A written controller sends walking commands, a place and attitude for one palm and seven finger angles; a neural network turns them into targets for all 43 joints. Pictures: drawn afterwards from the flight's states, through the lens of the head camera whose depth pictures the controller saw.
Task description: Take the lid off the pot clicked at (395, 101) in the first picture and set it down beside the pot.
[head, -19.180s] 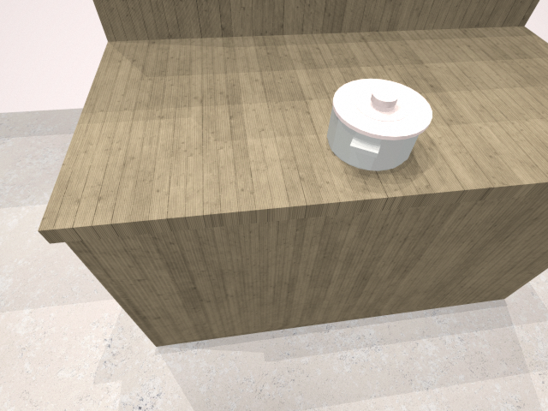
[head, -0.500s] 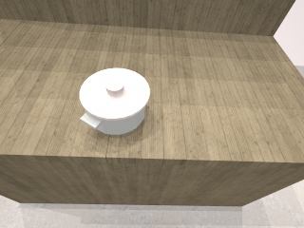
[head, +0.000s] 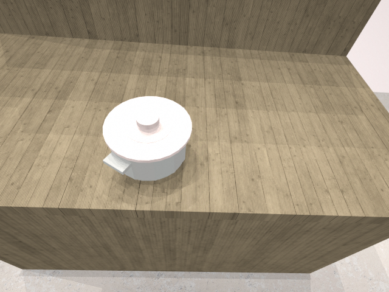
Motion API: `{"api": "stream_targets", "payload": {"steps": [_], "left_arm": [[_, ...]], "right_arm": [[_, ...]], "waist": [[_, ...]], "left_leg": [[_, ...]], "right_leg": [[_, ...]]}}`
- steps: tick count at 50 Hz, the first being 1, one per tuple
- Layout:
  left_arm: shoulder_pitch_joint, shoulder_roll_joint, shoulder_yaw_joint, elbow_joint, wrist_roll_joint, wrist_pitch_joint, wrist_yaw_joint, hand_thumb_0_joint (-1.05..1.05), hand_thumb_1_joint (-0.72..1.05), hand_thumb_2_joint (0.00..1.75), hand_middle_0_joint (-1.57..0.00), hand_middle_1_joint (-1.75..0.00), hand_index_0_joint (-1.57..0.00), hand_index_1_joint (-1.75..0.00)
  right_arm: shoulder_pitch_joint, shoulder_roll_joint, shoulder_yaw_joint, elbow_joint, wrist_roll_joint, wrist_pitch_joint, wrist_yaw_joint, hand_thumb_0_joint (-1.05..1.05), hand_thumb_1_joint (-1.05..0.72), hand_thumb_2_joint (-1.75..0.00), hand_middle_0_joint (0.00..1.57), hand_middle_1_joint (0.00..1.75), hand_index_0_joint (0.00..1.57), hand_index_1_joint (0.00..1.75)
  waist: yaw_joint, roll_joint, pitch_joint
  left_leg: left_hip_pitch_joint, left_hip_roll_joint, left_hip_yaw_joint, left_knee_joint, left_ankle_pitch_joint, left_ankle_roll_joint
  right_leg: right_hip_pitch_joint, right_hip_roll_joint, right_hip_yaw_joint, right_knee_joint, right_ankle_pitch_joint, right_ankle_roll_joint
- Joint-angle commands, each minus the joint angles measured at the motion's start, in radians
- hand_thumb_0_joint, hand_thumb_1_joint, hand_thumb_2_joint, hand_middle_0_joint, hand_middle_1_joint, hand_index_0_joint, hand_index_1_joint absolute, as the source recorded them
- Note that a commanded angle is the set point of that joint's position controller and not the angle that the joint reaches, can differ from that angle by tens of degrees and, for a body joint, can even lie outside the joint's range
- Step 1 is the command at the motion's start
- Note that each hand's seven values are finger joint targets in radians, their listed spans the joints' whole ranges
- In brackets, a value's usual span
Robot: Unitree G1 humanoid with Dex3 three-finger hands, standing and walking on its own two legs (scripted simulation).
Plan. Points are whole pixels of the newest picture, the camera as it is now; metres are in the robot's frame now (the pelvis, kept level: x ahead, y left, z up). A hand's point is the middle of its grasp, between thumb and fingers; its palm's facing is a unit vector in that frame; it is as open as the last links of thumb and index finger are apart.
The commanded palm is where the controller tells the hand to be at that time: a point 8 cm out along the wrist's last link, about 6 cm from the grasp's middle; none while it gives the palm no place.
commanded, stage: look again from close up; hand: left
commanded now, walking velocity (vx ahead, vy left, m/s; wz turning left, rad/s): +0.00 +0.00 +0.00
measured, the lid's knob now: (147, 119) +0.43 +0.13 +0.11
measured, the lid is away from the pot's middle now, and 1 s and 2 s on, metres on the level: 0.00 0.00 0.00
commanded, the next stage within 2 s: lift the closed hand beside the body in 0.66 s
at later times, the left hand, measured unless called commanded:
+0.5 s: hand out of the picture +0.02 +0.19 -0.18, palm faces +0.00 -0.98 -0.22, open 7.4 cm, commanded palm none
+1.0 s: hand out of the picture +0.13 +0.18 -0.07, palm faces +0.17 -0.94 -0.29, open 6.2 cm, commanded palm +0.09 +0.23 -0.02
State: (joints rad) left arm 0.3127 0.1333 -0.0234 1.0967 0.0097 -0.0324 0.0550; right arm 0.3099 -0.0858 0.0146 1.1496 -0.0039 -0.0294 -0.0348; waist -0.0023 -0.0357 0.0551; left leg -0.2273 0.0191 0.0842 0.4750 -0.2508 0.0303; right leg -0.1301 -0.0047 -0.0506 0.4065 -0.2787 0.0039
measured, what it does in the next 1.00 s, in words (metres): stands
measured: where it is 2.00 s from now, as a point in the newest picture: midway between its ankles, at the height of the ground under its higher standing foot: outside the picture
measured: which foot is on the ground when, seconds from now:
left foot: down 0.00-1.00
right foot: down 0.00-1.00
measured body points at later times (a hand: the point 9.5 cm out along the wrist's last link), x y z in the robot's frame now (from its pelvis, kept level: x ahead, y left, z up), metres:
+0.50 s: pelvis +0.00 +0.01 -0.01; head +0.02 +0.01 +0.44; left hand +0.02 +0.24 -0.16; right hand +0.04 -0.23 -0.16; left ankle +0.00 +0.09 -0.74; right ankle -0.04 -0.12 -0.74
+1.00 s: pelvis +0.00 -0.02 +0.00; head -0.01 -0.04 +0.45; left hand +0.12 +0.23 -0.05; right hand +0.15 -0.25 -0.11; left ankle +0.00 +0.09 -0.74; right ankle -0.04 -0.12 -0.74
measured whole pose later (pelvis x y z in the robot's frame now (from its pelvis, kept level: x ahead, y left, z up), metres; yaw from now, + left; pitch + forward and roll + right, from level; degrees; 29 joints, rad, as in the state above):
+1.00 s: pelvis +0.00 -0.02 +0.00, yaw +1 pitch -1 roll +1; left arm 0.47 0.17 0.02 0.27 0.00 0.03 0.10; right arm 0.22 -0.22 -0.01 0.78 0.02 -0.16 0.00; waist 0.00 0.03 -0.03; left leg -0.20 0.00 0.07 0.45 -0.23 0.01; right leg -0.14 -0.02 -0.07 0.47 -0.32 -0.01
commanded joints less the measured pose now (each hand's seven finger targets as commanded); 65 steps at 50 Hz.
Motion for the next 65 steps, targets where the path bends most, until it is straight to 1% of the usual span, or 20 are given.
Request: {"api": "stream_targets", "payload": {"steps": [1, 2, 5, 9, 14, 21, 37, 38, 39, 40, 41, 42, 44, 45, 46, 49, 51, 54, 60, 65], "left_arm": [[0.044, 0.148, 0.035, -0.06, -0.002, -0.01, 0.001, 0.0, 0.9, 0.9, -0.2, -0.3, -0.2, -0.3], [0.042, 0.13, 0.035, -0.07, 0.001, -0.003, -0.002, 0.0, 0.9, 0.9, -0.2, -0.3, -0.2, -0.3], [0.051, 0.089, 0.024, -0.065, 0.007, -0.001, -0.002, 0.0, 0.9, 0.9, -0.2, -0.3, -0.2, -0.3], [0.057, 0.101, 0.025, -0.074, 0.003, 0.003, 0.0, 0.0, 0.9, 0.9, -0.2, -0.3, -0.2, -0.3], [0.047, 0.123, 0.027, -0.097, 0.004, 0.015, -0.002, 0.0, 0.9, 0.9, -0.2, -0.3, -0.2, -0.3], [0.045, 0.152, 0.031, -0.119, 0.004, 0.018, -0.007, 0.0, 0.9, 0.9, -0.2, -0.3, -0.2, -0.3], [0.069, 0.138, 0.022, -0.087, 0.001, 0.014, -0.009, 0.0, 0.9, 0.9, -0.2, -0.3, -0.2, -0.3], [0.108, 0.14, 0.027, -0.05, 0.02, -0.004, 0.022, 0.0, 0.9, 0.9, -0.2, -0.3, -0.2, -0.3], [-0.555, 0.32, 0.06, -1.298, -0.104, -0.149, 0.037, 0.0, 0.9, 0.9, -0.24, -0.35, -0.24, -0.35], [-0.149, 0.294, 0.078, -1.151, -0.029, -0.073, 0.085, 0.0, 0.9, 0.9, -0.29, -0.4, -0.29, -0.4], [0.098, 0.15, 0.015, -1.038, -0.056, 0.052, 0.121, 0.0, 0.9, 0.9, -0.33, -0.44, -0.33, -0.44], [0.146, 0.038, -0.054, -0.956, -0.037, 0.092, 0.109, 0.0, 0.9, 0.9, -0.38, -0.49, -0.38, -0.49], [0.302, 0.002, -0.04, -0.773, 0.0, 0.104, 0.086, 0.0, 0.9, 0.9, -0.46, -0.59, -0.46, -0.59], [0.321, 0.025, -0.008, -0.728, 0.01, 0.098, 0.069, 0.0, 0.9, 0.9, -0.51, -0.64, -0.51, -0.64], [0.411, 0.075, 0.072, -0.736, 0.008, 0.077, 0.06, 0.0, 0.9, 0.9, -0.55, -0.68, -0.55, -0.68], [0.35, 0.177, 0.134, -1.074, -0.013, 0.008, 0.034, 0.0, 0.9, 0.9, -0.68, -0.83, -0.68, -0.83], [0.317, 0.221, 0.186, -1.114, -0.022, -0.01, 0.034, 0.0, 0.9, 0.9, -0.77, -0.92, -0.77, -0.92], [0.278, 0.193, 0.169, -1.176, -0.036, -0.038, 0.016, 0.0, 0.9, 0.9, -0.9, -1.07, -0.9, -1.07], [0.225, 0.232, 0.185, -1.368, -0.046, -0.079, 0.016, 0.0, 0.9, 0.9, -1.17, -1.36, -1.17, -1.36], [0.263, 0.244, 0.205, -1.405, -0.045, -0.09, 0.017, 0.0, 0.9, 0.9, -1.3, -1.5, -1.3, -1.5]], "right_arm": [[0.024, -0.135, -0.031, -0.115, -0.014, 0.002, 0.017, 0.0, -0.9, -0.9, 0.2, 0.3, 0.2, 0.3], [0.024, -0.149, -0.036, -0.139, -0.011, 0.007, 0.014, 0.0, -0.9, -0.9, 0.2, 0.3, 0.2, 0.3], [0.026, -0.16, -0.036, -0.149, -0.011, 0.007, 0.014, 0.0, -0.9, -0.9, 0.2, 0.3, 0.2, 0.3], [0.021, -0.171, -0.032, -0.154, -0.009, -0.001, 0.011, 0.0, -0.9, -0.9, 0.2, 0.3, 0.2, 0.3], [-0.009, -0.182, -0.029, -0.162, -0.01, 0.005, 0.013, 0.0, -0.9, -0.9, 0.2, 0.3, 0.2, 0.3], [-0.022, -0.192, -0.028, -0.169, -0.008, -0.005, 0.012, 0.0, -0.9, -0.9, 0.2, 0.3, 0.2, 0.3], [-0.021, -0.176, -0.019, -0.119, -0.001, -0.006, 0.006, 0.0, -0.9, -0.9, 0.2, 0.3, 0.2, 0.3], [-0.085, -0.217, -0.03, -0.165, 0.001, -0.003, 0.012, 0.0, -0.9, -0.9, 0.2, 0.3, 0.2, 0.3], [-0.054, -0.304, -0.04, -0.47, 0.07, -0.175, 0.013, 0.0, -0.9, -0.9, 0.2, 0.3, 0.2, 0.3], [-0.122, -0.261, -0.02, -0.438, 0.068, -0.245, -0.031, 0.0, -0.9, -0.9, 0.2, 0.3, 0.2, 0.3], [-0.17, -0.237, -0.028, -0.425, 0.086, -0.257, -0.021, 0.0, -0.9, -0.9, 0.2, 0.3, 0.2, 0.3], [-0.159, -0.251, -0.024, -0.406, 0.068, -0.269, -0.008, 0.0, -0.9, -0.9, 0.2, 0.3, 0.2, 0.3], [-0.159, -0.256, -0.053, -0.444, 0.036, -0.251, 0.011, 0.0, -0.9, -0.9, 0.2, 0.3, 0.2, 0.3], [-0.168, -0.261, -0.067, -0.463, 0.027, -0.222, 0.023, 0.0, -0.9, -0.9, 0.2, 0.3, 0.2, 0.3], [-0.194, -0.259, -0.083, -0.494, 0.028, -0.2, 0.027, 0.0, -0.9, -0.9, 0.2, 0.3, 0.2, 0.3], [-0.233, -0.249, -0.07, -0.621, 0.028, -0.176, 0.025, 0.0, -0.9, -0.9, 0.2, 0.3, 0.2, 0.3], [-0.241, -0.24, -0.066, -0.649, 0.029, -0.156, 0.01, 0.0, -0.9, -0.9, 0.2, 0.3, 0.2, 0.3], [-0.237, -0.232, -0.057, -0.693, 0.026, -0.135, -0.008, 0.0, -0.9, -0.9, 0.2, 0.3, 0.2, 0.3], [-0.237, -0.228, -0.042, -0.728, 0.012, -0.141, -0.036, 0.0, -0.9, -0.9, 0.2, 0.3, 0.2, 0.3], [-0.251, -0.229, -0.042, -0.719, 0.008, -0.154, -0.046, 0.0, -0.9, -0.9, 0.2, 0.3, 0.2, 0.3]], "waist": [[-0.008, 0.19, -0.132], [-0.013, 0.153, -0.096], [-0.008, 0.033, -0.003], [-0.003, 0.022, -0.014], [0.0, 0.033, 0.044], [0.007, 0.044, -0.031], [0.006, 0.031, -0.011], [0.022, 0.041, -0.012], [0.019, 0.185, -0.469], [0.044, 0.345, -0.496], [0.049, 0.328, -0.362], [0.026, 0.223, -0.237], [0.032, -0.018, -0.093], [0.031, -0.107, -0.031], [0.06, -0.133, -0.035], [0.064, -0.05, -0.081], [0.049, 0.004, -0.02], [0.034, 0.002, -0.006], [0.033, 0.116, -0.076], [0.043, 0.068, -0.06]], "left_leg": [[0.037, 0.073, -0.119, 0.018, 0.101, -0.005], [0.0, 0.087, -0.137, 0.005, 0.044, 0.009], [-0.061, 0.096, -0.152, -0.013, 0.075, 0.024], [-0.016, 0.096, -0.147, -0.009, 0.196, 0.027], [-0.028, 0.091, -0.141, -0.054, 0.095, 0.021], [0.034, 0.098, -0.133, -0.065, 0.179, 0.021], [0.069, 0.101, -0.109, -0.073, 0.198, 0.01], [0.045, 0.115, -0.082, 0.106, 0.337, -0.016], [0.257, 0.013, -0.133, -0.052, 0.405, -0.04], [0.346, 0.048, -0.125, -0.047, 0.545, -0.039], [0.287, 0.041, -0.122, -0.055, 0.533, -0.064], [0.241, 0.026, -0.111, -0.062, 0.467, -0.037], [0.123, 0.024, -0.11, -0.061, 0.431, -0.008], [0.062, 0.022, -0.111, -0.059, 0.379, -0.005], [0.048, 0.025, -0.093, -0.062, 0.36, -0.011], [0.079, 0.0, -0.057, -0.07, 0.26, -0.01], [0.07, -0.002, -0.044, -0.067, 0.186, -0.009], [0.075, -0.014, -0.033, -0.059, 0.132, -0.004], [0.157, -0.02, -0.027, -0.055, 0.125, 0.008], [0.171, -0.014, -0.036, -0.066, 0.111, 0.012]], "right_leg": [[-0.053, -0.122, 0.102, 0.03, 0.122, -0.075], [-0.096, -0.096, 0.079, 0.035, 0.008, -0.066], [-0.136, -0.077, 0.08, 0.043, 0.019, -0.061], [-0.119, -0.08, 0.086, 0.06, 0.092, -0.057], [-0.14, -0.084, 0.092, 0.034, 0.043, -0.05], [-0.098, -0.091, 0.088, 0.035, 0.111, -0.041], [-0.084, -0.114, 0.117, -0.022, 0.181, -0.04], [-0.104, -0.144, 0.151, -0.021, 0.456, -0.024], [0.038, -0.067, 0.051, 0.063, 0.418, -0.04], [-0.02, -0.035, 0.053, 0.095, 0.312, -0.058], [-0.063, -0.035, -0.009, 0.073, 0.191, -0.04], [-0.058, -0.027, -0.02, 0.011, 0.224, -0.036], [-0.096, -0.015, -0.054, -0.008, 0.274, -0.021], [-0.12, -0.012, -0.057, -0.008, 0.268, -0.016], [-0.089, -0.018, -0.055, -0.015, 0.273, -0.02], [-0.066, -0.025, -0.021, -0.033, 0.223, -0.015], [-0.103, -0.03, -0.012, -0.068, 0.174, -0.014], [-0.133, -0.027, 0.004, -0.09, 0.135, -0.007], [-0.105, -0.034, 0.028, -0.131, 0.115, -0.008], [-0.098, -0.034, 0.025, -0.152, 0.073, -0.004]]}}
